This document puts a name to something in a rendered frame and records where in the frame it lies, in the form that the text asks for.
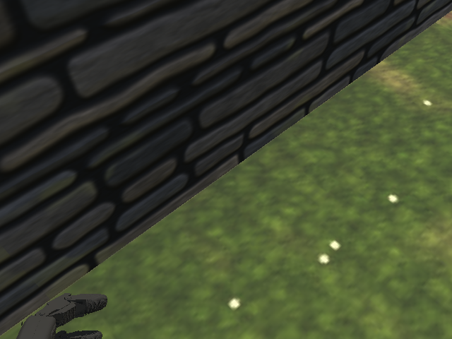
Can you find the robot left hand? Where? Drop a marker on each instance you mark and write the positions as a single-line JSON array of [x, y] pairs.
[[60, 311]]

